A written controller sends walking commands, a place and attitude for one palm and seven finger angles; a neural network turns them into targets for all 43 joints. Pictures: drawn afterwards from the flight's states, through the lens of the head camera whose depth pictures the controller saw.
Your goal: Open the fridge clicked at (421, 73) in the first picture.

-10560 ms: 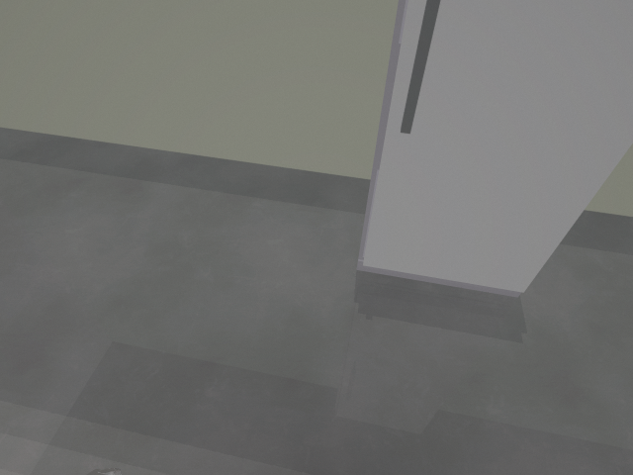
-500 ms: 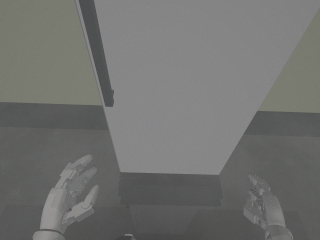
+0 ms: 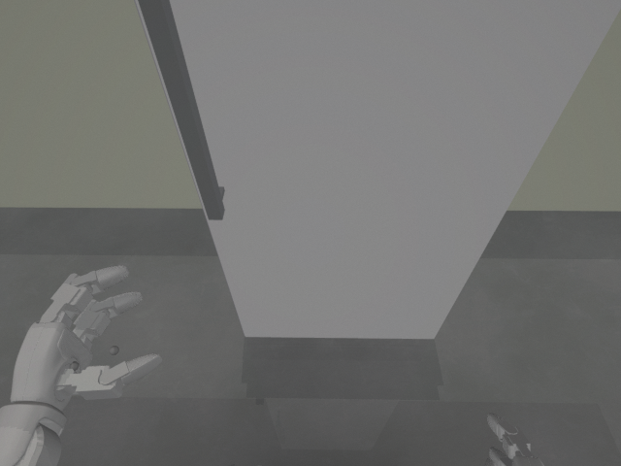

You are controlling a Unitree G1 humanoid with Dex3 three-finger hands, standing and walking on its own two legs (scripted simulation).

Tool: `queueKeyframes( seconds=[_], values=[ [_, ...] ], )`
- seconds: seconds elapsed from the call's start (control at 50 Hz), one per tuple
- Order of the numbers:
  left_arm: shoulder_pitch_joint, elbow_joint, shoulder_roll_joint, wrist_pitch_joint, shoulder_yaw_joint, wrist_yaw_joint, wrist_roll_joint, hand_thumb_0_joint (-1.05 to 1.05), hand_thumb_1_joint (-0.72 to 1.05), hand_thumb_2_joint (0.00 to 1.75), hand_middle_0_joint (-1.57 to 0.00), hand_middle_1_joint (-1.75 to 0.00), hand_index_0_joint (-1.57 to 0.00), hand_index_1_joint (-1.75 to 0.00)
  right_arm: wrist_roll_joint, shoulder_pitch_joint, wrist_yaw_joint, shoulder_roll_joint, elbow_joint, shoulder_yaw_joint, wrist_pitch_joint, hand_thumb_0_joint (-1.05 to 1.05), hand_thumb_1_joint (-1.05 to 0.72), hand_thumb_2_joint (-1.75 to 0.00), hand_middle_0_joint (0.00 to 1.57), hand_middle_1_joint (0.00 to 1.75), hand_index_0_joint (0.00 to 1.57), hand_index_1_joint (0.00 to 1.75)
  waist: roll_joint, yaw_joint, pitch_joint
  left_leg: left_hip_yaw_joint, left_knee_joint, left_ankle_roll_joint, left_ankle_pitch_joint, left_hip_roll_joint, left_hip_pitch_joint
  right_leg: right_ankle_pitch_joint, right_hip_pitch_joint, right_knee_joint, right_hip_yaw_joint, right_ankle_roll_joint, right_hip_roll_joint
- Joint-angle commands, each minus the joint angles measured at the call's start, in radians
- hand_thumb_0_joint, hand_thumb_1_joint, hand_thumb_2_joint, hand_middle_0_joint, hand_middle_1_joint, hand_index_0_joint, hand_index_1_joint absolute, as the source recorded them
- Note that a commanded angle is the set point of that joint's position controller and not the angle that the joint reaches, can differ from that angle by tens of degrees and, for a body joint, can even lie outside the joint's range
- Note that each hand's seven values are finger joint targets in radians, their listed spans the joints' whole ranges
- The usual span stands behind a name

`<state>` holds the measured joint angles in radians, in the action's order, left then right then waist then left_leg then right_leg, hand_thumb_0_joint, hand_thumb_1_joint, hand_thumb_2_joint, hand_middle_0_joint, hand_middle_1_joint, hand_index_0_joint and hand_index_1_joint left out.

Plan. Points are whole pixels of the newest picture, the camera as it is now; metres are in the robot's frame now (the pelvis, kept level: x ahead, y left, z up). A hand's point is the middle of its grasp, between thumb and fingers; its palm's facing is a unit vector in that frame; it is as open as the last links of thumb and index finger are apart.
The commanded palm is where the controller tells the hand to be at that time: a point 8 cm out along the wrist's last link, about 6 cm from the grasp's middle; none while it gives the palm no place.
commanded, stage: raise the hand to about handle height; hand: left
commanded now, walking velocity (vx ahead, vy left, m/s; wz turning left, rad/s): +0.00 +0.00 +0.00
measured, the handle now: (193, 113) +0.54 +0.20 +0.17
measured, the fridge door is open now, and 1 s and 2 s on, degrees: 0 0 0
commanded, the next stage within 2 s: move the hooked fingers beside the handle in 1.20 s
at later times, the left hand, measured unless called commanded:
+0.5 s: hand (35, 292) +0.26 +0.30 +0.14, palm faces +0.10 -0.99 -0.05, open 13.9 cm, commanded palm +0.23 +0.35 +0.15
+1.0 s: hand (38, 260) +0.28 +0.30 +0.17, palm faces +0.09 -0.99 -0.05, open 14.0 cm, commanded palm +0.25 +0.34 +0.18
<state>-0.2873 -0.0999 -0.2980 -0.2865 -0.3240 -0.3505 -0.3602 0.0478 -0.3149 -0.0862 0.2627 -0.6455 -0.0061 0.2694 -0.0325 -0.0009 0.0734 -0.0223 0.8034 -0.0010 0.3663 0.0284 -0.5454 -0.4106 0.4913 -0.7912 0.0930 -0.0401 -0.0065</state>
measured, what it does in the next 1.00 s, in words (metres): stands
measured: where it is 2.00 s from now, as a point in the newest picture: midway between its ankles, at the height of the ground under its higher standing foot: outside the picture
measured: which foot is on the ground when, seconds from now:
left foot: down 0.00-1.00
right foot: down 0.00-1.00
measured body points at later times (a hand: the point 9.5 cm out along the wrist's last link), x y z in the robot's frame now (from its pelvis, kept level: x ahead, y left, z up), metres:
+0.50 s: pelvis +0.01 +0.04 +0.02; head +0.00 +0.04 +0.47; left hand +0.25 +0.36 +0.15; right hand +0.21 -0.17 -0.04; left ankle +0.02 +0.12 -0.71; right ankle +0.00 -0.09 -0.71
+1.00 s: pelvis +0.01 +0.02 +0.03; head +0.00 +0.02 +0.48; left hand +0.27 +0.35 +0.17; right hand +0.18 -0.21 -0.04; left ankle +0.02 +0.12 -0.71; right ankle +0.00 -0.09 -0.71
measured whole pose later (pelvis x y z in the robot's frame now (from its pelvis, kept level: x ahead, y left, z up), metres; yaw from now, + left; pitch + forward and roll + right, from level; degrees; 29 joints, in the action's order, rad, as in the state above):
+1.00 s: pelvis +0.01 +0.02 +0.03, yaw +0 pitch -1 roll -1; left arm 0.04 -0.17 -0.42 0.05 -0.44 -0.42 -0.33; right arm 0.07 -0.25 -0.11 0.27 -0.63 -0.06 0.24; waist -0.03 0.04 0.02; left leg -0.03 0.53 -0.03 0.26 0.00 -0.26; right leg -0.29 0.19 -0.49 0.08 -0.01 0.01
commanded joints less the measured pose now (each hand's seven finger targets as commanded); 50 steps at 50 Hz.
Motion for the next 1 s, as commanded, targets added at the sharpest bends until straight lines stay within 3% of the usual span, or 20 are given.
queueKeyframes(
  seconds=[0.0,0.08,0.16,0.2,0.24,0.3,0.42,0.48,0.5,0.62,0.68,0.74,0.82,0.86,0.9,0.96,0.98],
  values=[
    [0.096,0.215,-0.196,-0.054,-0.091,-0.002,-0.013,0.0,-0.17,0.44,-0.28,-0.99,-0.28,-0.99,0.002,0.118,-0.01,0.123,0.177,0.044,0.085,0.0,-0.9,-0.9,0.2,0.3,0.2,0.3,0.023,0.029,0.142,0.031,-0.121,-0.033,-0.188,-0.028,0.126,0.212,-0.085,0.183,-0.09,0.049,0.019],
    [0.161,0.263,-0.219,-0.042,-0.108,0.017,-0.009,0.0,-0.27,0.4,-0.28,-1.05,-0.28,-1.05,0.001,0.119,-0.014,0.125,0.176,0.034,0.092,0.0,-0.9,-0.9,0.2,0.3,0.2,0.3,-0.047,0.035,0.153,0.041,-0.165,-0.031,-0.215,-0.025,0.202,0.235,-0.099,0.178,-0.048,0.03,0.004],
    [0.226,0.255,-0.221,-0.001,-0.101,0.019,-0.006,0.0,-0.36,0.36,-0.29,-1.11,-0.29,-1.11,0.004,0.124,-0.016,0.128,0.173,0.025,0.089,0.0,-0.9,-0.9,0.2,0.3,0.2,0.3,-0.045,0.029,0.126,0.058,-0.204,-0.025,-0.223,-0.019,0.245,0.243,-0.104,0.191,-0.025,0.024,-0.008],
    [0.259,0.265,-0.233,0.03,-0.1,0.014,0.002,0.0,-0.41,0.34,-0.29,-1.14,-0.29,-1.14,0.005,0.131,-0.017,0.127,0.176,0.02,0.088,0.0,-0.9,-0.9,0.2,0.3,0.2,0.3,-0.1,0.031,0.13,0.065,-0.219,-0.021,-0.231,-0.016,0.274,0.245,-0.112,0.2,-0.02,0.02,-0.007],
    [0.287,0.245,-0.248,0.071,-0.109,0.0,0.002,0.0,-0.45,0.32,-0.3,-1.17,-0.3,-1.17,0.005,0.131,-0.019,0.129,0.18,0.013,0.081,0.0,-0.9,-0.9,0.2,0.3,0.2,0.3,-0.051,0.033,0.115,0.076,-0.238,-0.019,-0.257,-0.012,0.284,0.27,-0.134,0.211,-0.013,0.017,-0.012],
    [0.332,0.215,-0.267,0.126,-0.128,-0.012,0.001,0.0,-0.5,0.3,-0.3,-1.2,-0.3,-1.2,0.009,0.144,-0.025,0.128,0.183,0.006,0.072,0.0,-0.9,-0.9,0.2,0.3,0.2,0.3,-0.043,0.037,0.108,0.084,-0.263,-0.018,-0.23,-0.012,0.3,0.249,-0.142,0.234,-0.011,0.019,-0.014],
    [0.456,0.216,-0.308,0.189,-0.148,-0.034,0.005,0.0,-0.5,0.3,-0.3,-1.2,-0.3,-1.2,0.006,0.16,-0.028,0.12,0.186,-0.016,0.057,0.0,-0.9,-0.9,0.2,0.3,0.2,0.3,-0.093,0.046,0.106,0.097,-0.297,-0.008,-0.279,-0.01,0.363,0.275,-0.187,0.272,-0.01,0.008,-0.019],
    [0.508,0.196,-0.327,0.212,-0.159,-0.044,0.006,0.0,-0.5,0.3,-0.3,-1.2,-0.3,-1.2,0.011,0.167,-0.034,0.12,0.182,-0.018,0.052,0.0,-0.9,-0.9,0.2,0.3,0.2,0.3,-0.062,0.037,0.107,0.104,-0.316,-0.009,-0.261,-0.008,0.38,0.263,-0.191,0.29,-0.008,0.012,-0.017],
    [0.531,0.194,-0.326,0.219,-0.151,-0.048,0.01,0.0,-0.5,0.3,-0.3,-1.2,-0.3,-1.2,0.014,0.173,-0.037,0.119,0.182,-0.02,0.05,0.0,-0.9,-0.9,0.2,0.3,0.2,0.3,-0.083,0.035,0.1,0.107,-0.324,-0.008,-0.245,-0.007,0.387,0.246,-0.184,0.296,-0.009,0.011,-0.016],
    [0.605,0.161,-0.404,0.257,-0.201,-0.063,0.013,0.0,-0.5,0.3,-0.3,-1.2,-0.3,-1.2,0.013,0.179,-0.04,0.119,0.181,-0.03,0.039,0.0,-0.9,-0.9,0.2,0.3,0.2,0.3,-0.079,0.048,0.116,0.108,-0.353,-0.008,-0.266,-0.01,0.418,0.262,-0.24,0.337,-0.014,0.005,-0.017],
    [0.658,0.128,-0.409,0.274,-0.2,-0.073,0.013,0.0,-0.5,0.3,-0.3,-1.2,-0.3,-1.2,0.021,0.186,-0.044,0.119,0.177,-0.03,0.036,0.0,-0.9,-0.9,0.2,0.3,0.2,0.3,-0.089,0.038,0.096,0.109,-0.373,-0.011,-0.235,-0.012,0.428,0.245,-0.229,0.355,-0.016,0.007,-0.016],
    [0.58,0.043,-0.374,0.301,-0.188,-0.092,0.003,0.0,-0.5,0.3,-0.3,-1.2,-0.3,-1.2,0.023,0.177,-0.037,0.124,0.179,-0.026,0.03,0.0,-0.9,-0.9,0.2,0.3,0.2,0.3,-0.036,0.047,0.083,0.098,-0.37,-0.017,-0.254,-0.018,0.406,0.271,-0.243,0.362,-0.016,0.007,-0.016],
    [0.575,0.091,-0.386,0.304,-0.192,-0.094,0.002,0.0,-0.5,0.3,-0.3,-1.2,-0.3,-1.2,0.022,0.182,-0.025,0.127,0.192,-0.02,0.026,0.0,-0.9,-0.9,0.2,0.3,0.2,0.3,-0.029,0.051,0.104,0.08,-0.354,-0.023,-0.289,-0.021,0.407,0.307,-0.263,0.36,-0.022,0.008,-0.014],
    [0.599,0.148,-0.411,0.286,-0.22,-0.081,0.002,0.0,-0.5,0.3,-0.3,-1.2,-0.3,-1.2,0.02,0.186,-0.024,0.123,0.196,-0.016,0.027,0.0,-0.9,-0.9,0.2,0.3,0.2,0.3,-0.078,0.052,0.142,0.073,-0.349,-0.023,-0.31,-0.025,0.431,0.329,-0.27,0.354,-0.027,0.008,-0.012],
    [0.609,0.178,-0.413,0.262,-0.23,-0.064,0.003,0.0,-0.5,0.3,-0.3,-1.2,-0.3,-1.2,0.02,0.184,-0.026,0.12,0.192,-0.013,0.032,0.0,-0.9,-0.9,0.2,0.3,0.2,0.3,-0.083,0.049,0.148,0.07,-0.347,-0.023,-0.313,-0.023,0.442,0.326,-0.266,0.354,-0.026,0.011,-0.013],
    [0.598,0.152,-0.418,0.254,-0.244,-0.052,0.005,0.0,-0.5,0.3,-0.3,-1.2,-0.3,-1.2,0.018,0.176,-0.029,0.12,0.181,-0.012,0.03,0.0,-0.9,-0.9,0.2,0.3,0.2,0.3,-0.059,0.046,0.131,0.058,-0.345,-0.028,-0.32,-0.025,0.427,0.353,-0.272,0.356,-0.029,0.014,-0.013],
    [0.599,0.144,-0.403,0.253,-0.233,-0.052,0.007,0.0,-0.5,0.3,-0.3,-1.2,-0.3,-1.2,0.02,0.178,-0.031,0.119,0.178,-0.011,0.031,0.0,-0.9,-0.9,0.2,0.3,0.2,0.3,-0.084,0.044,0.118,0.055,-0.345,-0.027,-0.315,-0.027,0.427,0.348,-0.266,0.357,-0.031,0.014,-0.011]
  ],
)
